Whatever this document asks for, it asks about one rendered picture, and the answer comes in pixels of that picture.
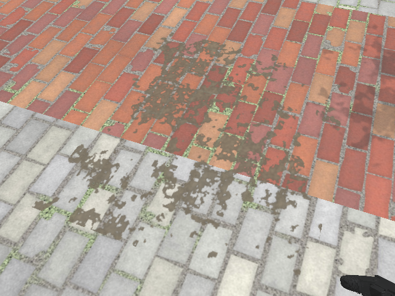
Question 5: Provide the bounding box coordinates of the robot right hand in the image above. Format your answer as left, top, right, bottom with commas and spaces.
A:
340, 275, 395, 296

